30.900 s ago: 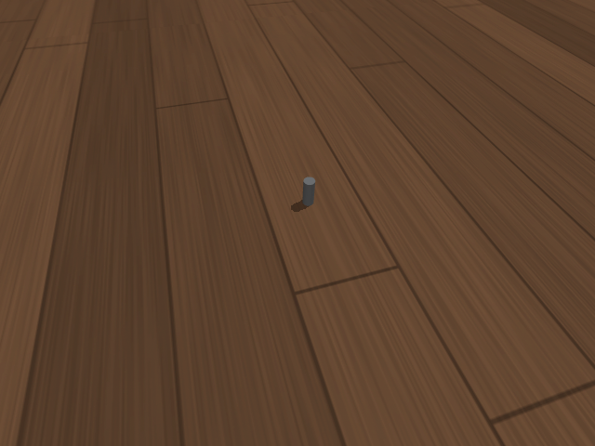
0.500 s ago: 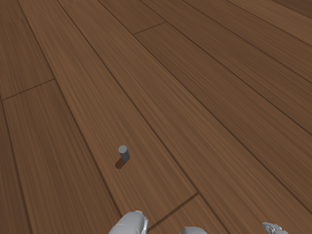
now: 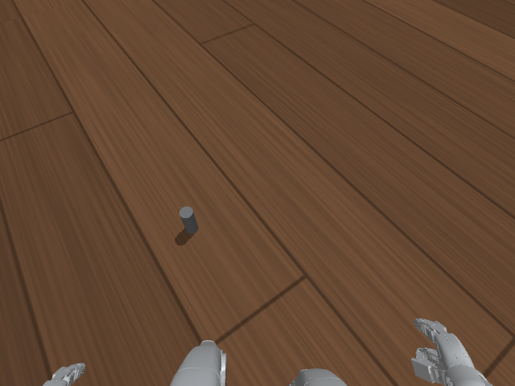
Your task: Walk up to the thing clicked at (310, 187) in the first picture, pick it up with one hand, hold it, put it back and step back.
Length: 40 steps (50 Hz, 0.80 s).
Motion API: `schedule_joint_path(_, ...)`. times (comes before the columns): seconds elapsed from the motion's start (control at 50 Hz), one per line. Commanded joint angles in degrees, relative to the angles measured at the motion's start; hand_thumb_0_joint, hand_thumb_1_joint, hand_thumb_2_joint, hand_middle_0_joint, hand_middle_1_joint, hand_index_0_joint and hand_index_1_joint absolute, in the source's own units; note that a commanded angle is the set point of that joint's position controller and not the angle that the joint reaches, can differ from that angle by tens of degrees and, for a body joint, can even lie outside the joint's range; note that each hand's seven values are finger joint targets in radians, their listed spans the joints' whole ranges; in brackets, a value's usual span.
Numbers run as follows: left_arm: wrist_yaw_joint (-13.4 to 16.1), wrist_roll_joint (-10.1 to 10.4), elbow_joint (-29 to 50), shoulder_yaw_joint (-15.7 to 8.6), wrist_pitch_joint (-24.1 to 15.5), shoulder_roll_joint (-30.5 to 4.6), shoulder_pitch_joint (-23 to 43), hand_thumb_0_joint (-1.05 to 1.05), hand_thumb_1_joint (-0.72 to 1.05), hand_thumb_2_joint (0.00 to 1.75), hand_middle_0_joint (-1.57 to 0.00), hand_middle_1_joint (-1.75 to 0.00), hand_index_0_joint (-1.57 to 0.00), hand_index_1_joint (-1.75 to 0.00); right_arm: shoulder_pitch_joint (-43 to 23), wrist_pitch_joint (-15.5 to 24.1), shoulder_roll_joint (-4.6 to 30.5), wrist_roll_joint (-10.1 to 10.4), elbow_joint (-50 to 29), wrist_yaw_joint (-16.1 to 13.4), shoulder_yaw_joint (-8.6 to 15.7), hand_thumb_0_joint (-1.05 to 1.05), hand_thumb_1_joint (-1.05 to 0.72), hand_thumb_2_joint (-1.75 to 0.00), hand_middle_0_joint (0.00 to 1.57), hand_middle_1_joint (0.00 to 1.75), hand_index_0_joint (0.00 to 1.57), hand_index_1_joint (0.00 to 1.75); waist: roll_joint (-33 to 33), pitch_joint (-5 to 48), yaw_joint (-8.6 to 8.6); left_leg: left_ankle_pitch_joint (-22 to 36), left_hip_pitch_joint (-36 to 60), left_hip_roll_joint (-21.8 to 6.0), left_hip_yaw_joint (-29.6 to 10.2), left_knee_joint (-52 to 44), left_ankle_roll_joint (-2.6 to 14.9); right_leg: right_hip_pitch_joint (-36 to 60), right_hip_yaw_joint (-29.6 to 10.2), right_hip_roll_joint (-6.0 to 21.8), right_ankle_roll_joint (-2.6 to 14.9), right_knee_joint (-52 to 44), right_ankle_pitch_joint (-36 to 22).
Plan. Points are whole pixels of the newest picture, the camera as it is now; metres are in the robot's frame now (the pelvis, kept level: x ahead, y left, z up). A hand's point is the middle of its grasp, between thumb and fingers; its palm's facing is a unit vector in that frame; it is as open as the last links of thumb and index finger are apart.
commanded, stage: step back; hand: left
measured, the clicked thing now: (189, 220) +0.73 +0.28 -0.68
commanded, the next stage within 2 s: stand in 1.84 s
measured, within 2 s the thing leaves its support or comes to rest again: neither
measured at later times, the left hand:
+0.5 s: hand out of the picture -0.07 +0.28 -0.13, palm faces +0.07 -0.92 -0.40, open 7.4 cm
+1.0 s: hand out of the picture -0.25 +0.27 -0.12, palm faces +0.10 -0.89 -0.44, open 7.4 cm
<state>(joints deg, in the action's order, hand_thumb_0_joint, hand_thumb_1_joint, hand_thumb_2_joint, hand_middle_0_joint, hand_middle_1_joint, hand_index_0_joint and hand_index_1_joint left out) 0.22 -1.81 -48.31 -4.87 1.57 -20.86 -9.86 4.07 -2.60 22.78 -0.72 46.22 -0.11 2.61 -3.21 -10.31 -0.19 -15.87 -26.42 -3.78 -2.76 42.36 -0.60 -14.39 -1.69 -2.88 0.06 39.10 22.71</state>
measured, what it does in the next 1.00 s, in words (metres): walks backwards: left foot, then right foot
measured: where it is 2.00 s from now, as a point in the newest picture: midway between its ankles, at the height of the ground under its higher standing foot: outside the picture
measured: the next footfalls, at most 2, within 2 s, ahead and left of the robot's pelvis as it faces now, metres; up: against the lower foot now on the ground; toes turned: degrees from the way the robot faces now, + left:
left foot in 0.32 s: -0.09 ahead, +0.12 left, +0.00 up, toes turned +3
right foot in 0.64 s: -0.24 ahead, -0.14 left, +0.00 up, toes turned +5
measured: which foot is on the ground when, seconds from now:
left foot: up 0.00-0.30, down 0.32-0.68, up 0.70-0.96, down 0.98-1.00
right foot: down 0.00-0.32, up 0.34-0.62, down 0.64-1.00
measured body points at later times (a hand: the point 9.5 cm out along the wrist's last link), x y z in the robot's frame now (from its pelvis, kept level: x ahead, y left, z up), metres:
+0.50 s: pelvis -0.16 +0.00 +0.01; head -0.11 +0.02 +0.46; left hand -0.07 +0.33 -0.11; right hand -0.05 -0.30 -0.10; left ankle -0.13 +0.12 -0.71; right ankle -0.17 -0.13 -0.63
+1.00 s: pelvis -0.31 -0.02 +0.01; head -0.28 -0.03 +0.45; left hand -0.26 +0.32 -0.10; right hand -0.22 -0.33 -0.12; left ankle -0.34 +0.11 -0.72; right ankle -0.26 -0.14 -0.71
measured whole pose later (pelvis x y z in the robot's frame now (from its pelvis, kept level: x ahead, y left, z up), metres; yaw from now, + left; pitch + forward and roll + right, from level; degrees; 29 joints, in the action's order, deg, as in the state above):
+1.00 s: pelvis -0.31 -0.02 +0.01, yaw +6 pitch -3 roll +2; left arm 0.2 -2.7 -49.9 -4.0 0.8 -22.7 -10.4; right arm 12.5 -2.0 22.0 -1.9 55.9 0.6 3.5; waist 0.9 -6.6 -1.8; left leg -20.5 -12.3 2.5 -1.4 35.0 -0.2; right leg -20.1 0.9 4.4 0.4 42.0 19.9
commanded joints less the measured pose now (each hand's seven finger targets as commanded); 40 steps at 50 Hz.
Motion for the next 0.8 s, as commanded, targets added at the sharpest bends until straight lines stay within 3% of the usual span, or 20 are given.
schedule_joint_path(0.0,1.16,-0.25,6.76,-5.06,-1.94,-20.66,1.35,0.0,0.9,0.9,-0.2,-0.3,-0.2,-0.3,-0.15,-0.18,11.89,0.4,-4.1,-1.75,4.13,0.0,-0.9,-0.9,0.2,0.3,0.2,0.3,12.7,7.17,-1.55,-17.15,-0.64,7.99,-10.2,28.74,0.33,-11.74,-30.65,25.97,17.44,-21.25,-14.57)
schedule_joint_path(0.02,1.47,0.16,7.35,-4.11,-1.99,-17.51,5.45,0.0,0.9,0.9,-0.2,-0.3,-0.2,-0.3,3.35,-0.06,11.58,0.83,-2.43,-1.67,4.06,0.0,-0.9,-0.9,0.2,0.3,0.2,0.3,7.28,6.56,1.2,-12.94,-1.0,9.89,-10.66,31.06,0.53,-10.04,-20.84,20.35,14.44,-17.34,-20.2)
schedule_joint_path(0.06,1.69,-0.58,7.68,-3.95,-1.66,-15.05,7.44,0.0,0.9,0.9,-0.2,-0.3,-0.2,-0.3,6.53,0.62,10.67,1.23,-1.01,-1.77,3.44,0.0,-0.9,-0.9,0.2,0.3,0.2,0.3,10.35,8.62,1.96,-10.83,-1.53,11.0,-7.26,30.57,-0.24,-4.85,-12.3,16.23,11.81,-13.38,-26.06)
schedule_joint_path(0.16,2.43,-0.68,6.61,-3.34,-0.91,-14.35,-0.17,0.0,0.9,0.9,-0.2,-0.3,-0.2,-0.3,4.18,0.73,9.62,0.09,-1.9,-1.75,2.71,0.0,-0.9,-0.9,0.2,0.3,0.2,0.3,13.47,10.35,-3.37,-15.67,-2.68,8.44,-3.21,14.35,-1.15,8.06,-11.67,17.02,12.01,-10.47,-31.92)
schedule_joint_path(0.22,2.54,-0.12,7.49,-3.37,-0.43,-15.73,1.76,0.0,0.9,0.9,-0.2,-0.3,-0.2,-0.3,8.18,0.83,9.72,-0.43,-1.0,-1.39,3.14,0.0,-0.9,-0.9,0.2,0.3,0.2,0.3,15.84,13.85,-1.78,-13.04,4.0,5.16,-0.26,-0.68,0.36,9.29,-12.77,18.47,11.11,-7.63,-33.83)
schedule_joint_path(0.26,2.04,0.65,7.96,-2.55,0.34,-15.75,3.81,0.0,0.9,0.9,-0.2,-0.3,-0.2,-0.3,13.21,1.08,9.65,-0.63,1.58,-1.08,3.74,0.0,-0.9,-0.9,0.2,0.3,0.2,0.3,13.15,15.21,1.28,-1.3,13.59,5.71,3.11,-15.09,1.77,3.64,-9.56,15.71,8.31,-3.65,-28.6)
schedule_joint_path(0.28,1.95,0.71,7.98,-1.78,0.77,-13.81,2.26,0.0,0.9,0.9,-0.2,-0.3,-0.2,-0.3,12.8,1.26,11.49,-1.43,1.39,-0.99,4.42,0.0,-0.9,-0.9,0.2,0.3,0.2,0.3,7.35,13.95,1.04,2.71,16.53,1.42,-5.01,-18.64,3.35,-3.77,-7.93,12.42,4.94,0.46,-19.45)
schedule_joint_path(0.3,1.8,1.05,8.16,-1.13,0.76,-11.0,0.4,0.0,0.9,0.9,-0.2,-0.3,-0.2,-0.3,9.88,1.23,16.55,-2.27,0.24,-0.79,5.43,0.0,-0.9,-0.9,0.2,0.3,0.2,0.3,-7.01,13.21,-0.04,11.3,20.41,-11.82,-22.67,-21.8,9.05,-15.35,-1.32,2.98,1.51,12.26,-0.63)
schedule_joint_path(0.32,2.87,1.02,8.8,-2.51,0.66,-13.27,6.03,0.0,0.9,0.9,-0.2,-0.3,-0.2,-0.3,8.58,1.15,21.46,-1.82,-1.11,-0.17,6.05,0.0,-0.9,-0.9,0.2,0.3,0.2,0.3,-11.2,12.52,3.6,17.43,9.68,-18.99,-29.3,-23.75,17.4,-12.52,-3.6,-1.17,0.25,22.51,17.33)
schedule_joint_path(0.34,3.1,0.59,7.41,-2.95,0.9,-13.64,7.33,0.0,0.9,0.9,-0.2,-0.3,-0.2,-0.3,6.62,1.5,19.21,-1.9,-0.8,-0.39,5.79,0.0,-0.9,-0.9,0.2,0.3,0.2,0.3,-6.57,10.0,2.87,17.87,4.3,-18.18,-27.1,-23.76,17.83,-10.05,-8.8,-2.13,0.79,31.1,15.48)
schedule_joint_path(0.4,2.41,1.69,4.16,-2.74,1.0,-12.9,-0.14,0.0,0.9,0.9,-0.2,-0.3,-0.2,-0.3,0.32,1.83,13.7,-1.74,-1.99,-1.4,3.73,0.0,-0.9,-0.9,0.2,0.3,0.2,0.3,-3.54,9.26,-2.32,22.9,8.66,-10.62,-12.49,-18.21,13.38,-13.38,-8.94,-2.71,0.9,37.04,6.97)
schedule_joint_path(0.5,1.34,0.8,3.86,-2.0,0.05,-11.35,0.26,0.0,0.9,0.9,-0.2,-0.3,-0.2,-0.3,4.19,1.28,12.24,-1.46,-1.68,-1.24,3.82,0.0,-0.9,-0.9,0.2,0.3,0.2,0.3,-5.85,10.59,1.07,22.2,18.13,-10.27,-10.89,-16.31,15.12,-10.96,-3.82,-0.1,-2.05,18.06,8.34)
schedule_joint_path(0.56,1.25,0.64,2.87,-1.79,-0.74,-11.15,-1.75,0.0,0.9,0.9,-0.2,-0.3,-0.2,-0.3,4.39,0.33,13.34,-1.36,-1.79,-0.93,3.95,0.0,-0.9,-0.9,0.2,0.3,0.2,0.3,-7.95,15.18,1.35,23.4,21.38,-9.41,-10.08,-13.07,13.35,-5.43,0.46,1.26,-1.26,0.76,4.96)
schedule_joint_path(0.6,1.17,0.27,-0.28,-1.67,-1.17,-10.38,-7.86,0.0,0.9,0.9,-0.2,-0.3,-0.2,-0.3,1.9,-0.66,14.23,-0.55,-2.11,-0.68,3.94,0.0,-0.9,-0.9,0.2,0.3,0.2,0.3,-8.34,17.65,-1.87,21.28,16.99,-8.8,-8.31,-9.69,10.62,4.35,3.06,1.05,0.45,-15.39,-6.3)
schedule_joint_path(0.62,1.36,-0.39,-0.47,-2.32,-1.63,-12.54,-7.98,0.0,0.9,0.9,-0.2,-0.3,-0.2,-0.3,1.65,-0.84,11.73,-0.2,-2.11,-0.46,3.15,0.0,-0.9,-0.9,0.2,0.3,0.2,0.3,-3.83,16.58,-2.11,13.08,9.48,-6.02,-7.19,-6.39,7.41,7.98,-2.94,3.84,1.55,-17.09,-9.36)
schedule_joint_path(0.64,1.37,-0.94,0.49,-3.75,-1.95,-17.55,-7.01,0.0,0.9,0.9,-0.2,-0.3,-0.2,-0.3,2.67,-0.69,8.07,0.04,-2.77,-0.41,2.07,0.0,-0.9,-0.9,0.2,0.3,0.2,0.3,10.92,13.76,-1.33,-4.83,-4.16,3.48,-3.96,2.52,3.15,10.65,-19.38,13.97,4.47,-18.24,-10.7)
schedule_joint_path(0.66,1.41,-1.04,2.32,-5.05,-1.53,-23.94,-3.21,0.0,0.9,0.9,-0.2,-0.3,-0.2,-0.3,-1.52,-0.9,8.57,-0.15,-4.16,-1.54,2.65,0.0,-0.9,-0.9,0.2,0.3,0.2,0.3,19.52,10.5,-4.91,-19.67,-4.04,8.8,-4.81,16.38,0.45,-3.71,-31.24,27.54,16.11,-21.94,-15.15)
schedule_joint_path(0.68,1.81,-0.4,3.67,-4.92,-2.01,-23.03,-0.06,0.0,0.9,0.9,-0.2,-0.3,-0.2,-0.3,-1.43,-1.3,11.0,0.05,-3.57,-1.85,3.83,0.0,-0.9,-0.9,0.2,0.3,0.2,0.3,14.87,7.27,-3.01,-19.15,-1.84,6.49,-10.97,25.71,-0.19,-11.0,-32.28,29.28,17.88,-22.43,-15.63)
schedule_joint_path(0.72,2.06,-0.45,4.61,-2.83,-2.12,-16.23,6.87,0.0,0.9,0.9,-0.2,-0.3,-0.2,-0.3,3.65,-0.88,10.96,0.67,-0.31,-1.61,3.5,0.0,-0.9,-0.9,0.2,0.3,0.2,0.3,5.0,7.43,1.95,-11.37,-0.89,10.5,-10.16,29.24,0.22,-7.51,-13.09,17.73,11.69,-14.69,-25.05)
schedule_joint_path(0.78,2.03,-0.98,3.81,-2.96,-2.58,-14.9,1.5,0.0,0.9,0.9,-0.2,-0.3,-0.2,-0.3,4.5,0.26,10.73,0.01,0.4,-1.3,3.01,0.0,-0.9,-0.9,0.2,0.3,0.2,0.3,10.29,10.87,-1.52,-10.29,-2.92,9.15,-5.85,24.23,-1.35,2.55,-10.65,15.2,10.9,-12.68,-18.21)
